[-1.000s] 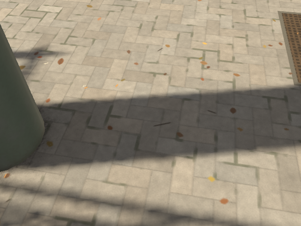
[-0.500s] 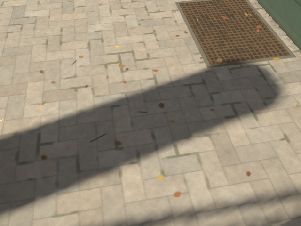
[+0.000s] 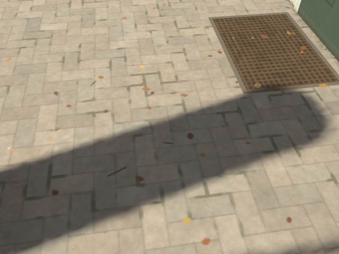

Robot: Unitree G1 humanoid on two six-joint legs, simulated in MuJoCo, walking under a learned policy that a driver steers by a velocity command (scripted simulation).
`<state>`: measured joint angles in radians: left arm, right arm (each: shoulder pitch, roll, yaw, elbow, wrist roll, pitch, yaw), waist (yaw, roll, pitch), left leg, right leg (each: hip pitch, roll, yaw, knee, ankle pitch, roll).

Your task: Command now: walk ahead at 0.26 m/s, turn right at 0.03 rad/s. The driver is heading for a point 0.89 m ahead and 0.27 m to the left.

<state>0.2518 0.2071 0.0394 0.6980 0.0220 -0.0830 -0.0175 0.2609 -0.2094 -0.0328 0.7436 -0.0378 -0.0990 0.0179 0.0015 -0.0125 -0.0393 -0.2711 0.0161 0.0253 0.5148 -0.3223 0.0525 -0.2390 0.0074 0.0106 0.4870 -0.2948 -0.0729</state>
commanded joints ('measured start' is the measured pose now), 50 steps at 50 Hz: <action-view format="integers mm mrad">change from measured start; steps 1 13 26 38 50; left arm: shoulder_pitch -139 -269 389 -5 85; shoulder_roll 124 25 147 113 121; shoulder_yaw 34 13 32 27 18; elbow -97 -97 171 175 36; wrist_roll -15 35 64 -14 -27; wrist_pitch -26 -27 -22 -51 -57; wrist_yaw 32 -27 30 49 29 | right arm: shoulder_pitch -56 159 137 -140 150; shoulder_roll -47 -12 -45 -8 -312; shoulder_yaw -16 27 3 -3 -116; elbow -125 -10 59 -63 -78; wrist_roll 3 -29 -15 72 49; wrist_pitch -38 -21 -40 40 58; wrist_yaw -15 -27 79 2 5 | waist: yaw -30 -46 232 -26 -107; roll -79 72 -160 -41 216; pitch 29 18 -181 68 -377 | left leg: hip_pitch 25 381 -580 -393 735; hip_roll -6 216 -80 103 330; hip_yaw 29 -189 -162 -34 -879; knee -101 -388 905 397 -181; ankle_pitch -2 284 -145 373 65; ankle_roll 58 178 16 -19 454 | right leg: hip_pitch -16 -688 635 -45 -554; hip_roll -236 -71 -383 -197 55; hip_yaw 300 6 616 -187 44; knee -276 765 -176 -353 1047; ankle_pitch -299 12 12 404 -271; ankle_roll -205 3 -282 -55 100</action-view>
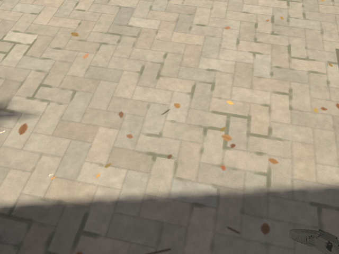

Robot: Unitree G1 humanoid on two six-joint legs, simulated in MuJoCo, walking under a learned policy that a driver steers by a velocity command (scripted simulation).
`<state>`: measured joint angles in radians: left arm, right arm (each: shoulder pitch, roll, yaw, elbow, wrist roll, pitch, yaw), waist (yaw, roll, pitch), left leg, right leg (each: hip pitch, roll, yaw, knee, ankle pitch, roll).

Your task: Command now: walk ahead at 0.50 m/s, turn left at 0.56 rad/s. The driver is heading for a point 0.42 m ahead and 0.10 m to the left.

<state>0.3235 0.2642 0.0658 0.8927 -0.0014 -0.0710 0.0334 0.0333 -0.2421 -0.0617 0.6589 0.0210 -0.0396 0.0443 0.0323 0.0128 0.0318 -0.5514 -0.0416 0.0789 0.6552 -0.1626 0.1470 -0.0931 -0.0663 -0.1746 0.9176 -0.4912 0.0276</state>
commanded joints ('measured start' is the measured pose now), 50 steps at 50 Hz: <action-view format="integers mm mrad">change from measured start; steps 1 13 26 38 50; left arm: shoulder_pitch -97 -361 -150 -198 -123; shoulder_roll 117 37 63 85 39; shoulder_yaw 9 -12 14 6 -12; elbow -187 -290 -259 -154 -104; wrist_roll -42 9 21 -10 14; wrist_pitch -97 -46 -30 11 35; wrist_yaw -33 -25 -40 -34 -22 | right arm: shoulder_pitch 355 256 224 158 101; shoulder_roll -209 -174 -145 -52 -46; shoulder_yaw -73 -63 -43 -15 -12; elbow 6 -7 -68 -49 -74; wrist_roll -22 2 -20 -27 -35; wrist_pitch -7 -14 11 46 33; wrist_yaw -26 -62 -78 -68 -70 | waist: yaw -166 -84 10 -62 -14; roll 116 56 -64 -134 35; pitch -343 -73 -181 -174 -81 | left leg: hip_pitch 958 211 -187 352 329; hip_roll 350 90 26 42 101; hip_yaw -811 -312 -249 -103 -205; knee -362 -365 709 -165 -137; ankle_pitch -95 153 -325 70 145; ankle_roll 285 94 -191 -150 -96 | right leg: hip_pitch -810 -433 77 -195 -195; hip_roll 60 43 -248 -113 30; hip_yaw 289 201 550 294 177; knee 610 -251 -495 -539 -420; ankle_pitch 31 550 909 594 319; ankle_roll -25 43 -293 -200 -34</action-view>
